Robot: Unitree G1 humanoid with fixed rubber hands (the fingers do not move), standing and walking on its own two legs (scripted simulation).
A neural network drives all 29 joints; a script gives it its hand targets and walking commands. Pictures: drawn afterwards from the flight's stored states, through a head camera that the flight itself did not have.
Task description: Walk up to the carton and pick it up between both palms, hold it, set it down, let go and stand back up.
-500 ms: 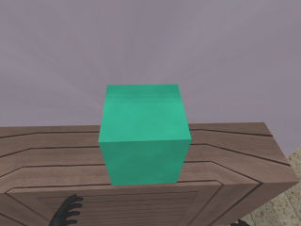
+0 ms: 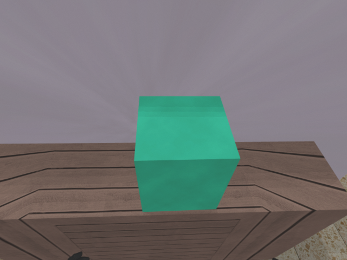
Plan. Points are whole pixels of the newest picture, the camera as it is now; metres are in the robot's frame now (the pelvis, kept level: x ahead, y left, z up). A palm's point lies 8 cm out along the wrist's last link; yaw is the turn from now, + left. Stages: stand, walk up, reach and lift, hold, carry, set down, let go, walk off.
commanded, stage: stand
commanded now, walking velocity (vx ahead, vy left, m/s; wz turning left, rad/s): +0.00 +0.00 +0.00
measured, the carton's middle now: (180, 155) +0.39 +0.01 +0.01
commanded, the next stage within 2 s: none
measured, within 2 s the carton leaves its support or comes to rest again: neither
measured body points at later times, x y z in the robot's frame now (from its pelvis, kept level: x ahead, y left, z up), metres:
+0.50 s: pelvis -0.01 +0.02 +0.00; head -0.01 +0.03 +0.45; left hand +0.06 +0.27 -0.13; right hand +0.09 -0.24 -0.10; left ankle +0.04 +0.10 -0.73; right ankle -0.02 -0.13 -0.73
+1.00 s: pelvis +0.00 +0.00 +0.00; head +0.00 +0.01 +0.45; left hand +0.07 +0.26 -0.13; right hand +0.08 -0.26 -0.11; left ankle +0.04 +0.10 -0.73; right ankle -0.02 -0.14 -0.73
